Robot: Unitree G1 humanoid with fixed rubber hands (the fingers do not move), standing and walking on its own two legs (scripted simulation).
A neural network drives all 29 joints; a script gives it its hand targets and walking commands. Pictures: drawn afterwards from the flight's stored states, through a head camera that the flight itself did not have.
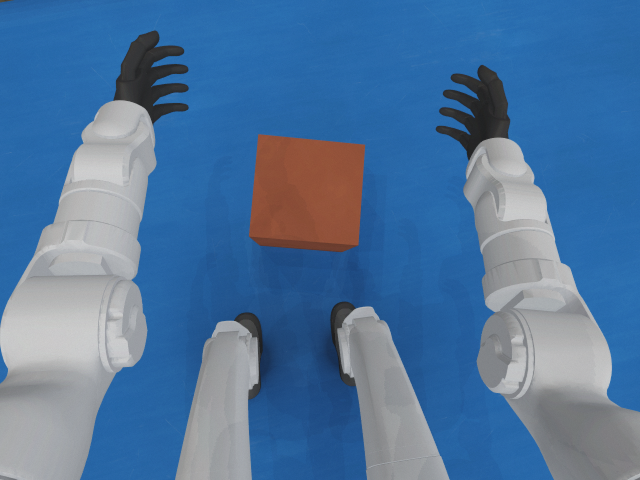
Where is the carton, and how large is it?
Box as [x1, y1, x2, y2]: [249, 134, 364, 251]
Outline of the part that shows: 258,134 249,236 260,245 343,251 357,245 364,145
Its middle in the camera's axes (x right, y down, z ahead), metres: -0.03 -0.09 +0.87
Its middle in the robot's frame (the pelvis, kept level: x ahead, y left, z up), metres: +0.49 -0.04 -0.51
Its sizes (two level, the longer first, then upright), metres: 0.210 0.200 0.250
